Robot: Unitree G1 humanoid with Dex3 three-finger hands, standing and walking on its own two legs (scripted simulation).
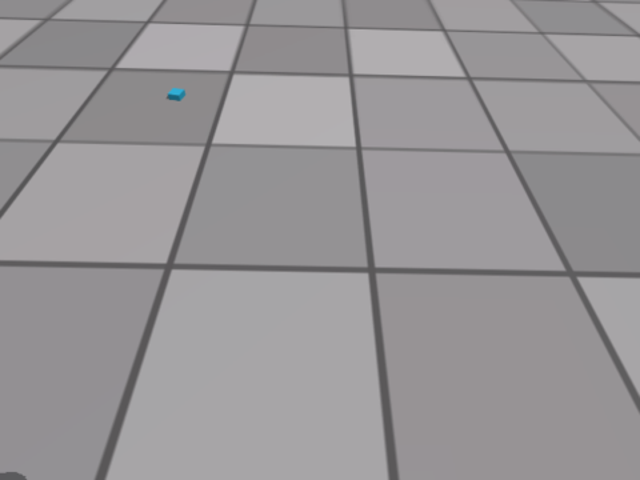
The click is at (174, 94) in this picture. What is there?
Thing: small box
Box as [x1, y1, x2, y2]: [168, 88, 185, 100]
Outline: 173,88 168,93 169,98 180,100 185,94 184,90
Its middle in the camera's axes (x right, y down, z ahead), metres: -0.87 -0.87 +2.37
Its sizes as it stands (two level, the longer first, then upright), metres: 0.076 0.074 0.036
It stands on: the floor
